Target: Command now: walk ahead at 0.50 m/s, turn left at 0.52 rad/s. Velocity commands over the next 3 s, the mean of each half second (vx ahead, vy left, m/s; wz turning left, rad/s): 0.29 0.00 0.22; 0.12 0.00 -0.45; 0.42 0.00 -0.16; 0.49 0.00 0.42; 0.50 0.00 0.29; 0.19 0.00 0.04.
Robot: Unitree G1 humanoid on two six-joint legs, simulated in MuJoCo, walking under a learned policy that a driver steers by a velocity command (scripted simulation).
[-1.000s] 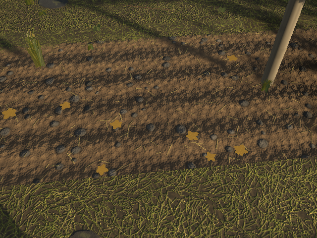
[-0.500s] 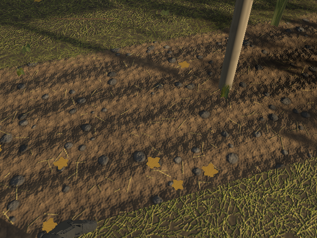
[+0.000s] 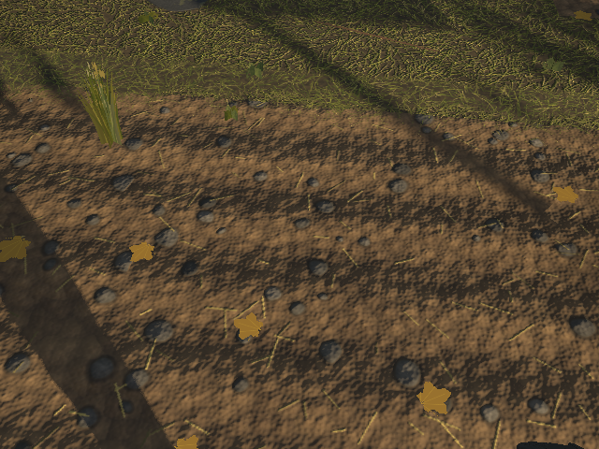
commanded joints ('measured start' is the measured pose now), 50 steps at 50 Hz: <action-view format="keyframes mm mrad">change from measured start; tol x32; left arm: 1 -26 195 44 -41 -11 8 2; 50 -200 153 39 -300 2 42 -6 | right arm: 1 -21 -71 -23 -86 -5 -16 13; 5 437 -276 -86 5 -2 -19 -15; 50 126 -157 -49 8 -29 -53 -68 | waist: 1 -67 -109 26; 4 -139 290 -296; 28 -24 -250 -256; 50 -62 123 26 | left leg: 1 132 -78 114 -95 -143 56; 5 1108 246 -772 -394 -274 330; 11 494 119 -205 -375 686 210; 26 645 68 -35 -98 738 51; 29 60 -209 -90 613 -550 -111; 45 528 -116 -7 -269 -205 -58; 48 592 338 -636 -538 -636 169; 50 609 233 -445 -523 -505 104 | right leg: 1 9 -253 71 86 688 -139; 3 -341 -165 1 652 625 -53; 4 -767 38 134 988 -173 2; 5 -899 33 312 1078 -180 -22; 18 -486 3 237 291 539 -46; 25 -494 43 237 183 285 -121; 28 123 -269 689 126 1051 -437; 33 -268 -164 635 -62 266 -313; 44 -387 -40 687 -62 -225 -211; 50 -852 80 428 661 45 -79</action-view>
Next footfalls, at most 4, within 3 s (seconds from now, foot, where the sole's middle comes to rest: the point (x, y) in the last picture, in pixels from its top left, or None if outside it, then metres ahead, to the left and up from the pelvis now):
0.04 left None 0.18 0.13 -0.77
0.52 right None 0.41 -0.01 -0.77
0.92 left None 0.38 0.21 -0.77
1.38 right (374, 441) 0.52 -0.11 -0.77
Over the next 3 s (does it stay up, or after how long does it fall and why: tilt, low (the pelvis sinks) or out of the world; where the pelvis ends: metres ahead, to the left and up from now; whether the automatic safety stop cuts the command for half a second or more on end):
stays up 1.22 -0.01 0.00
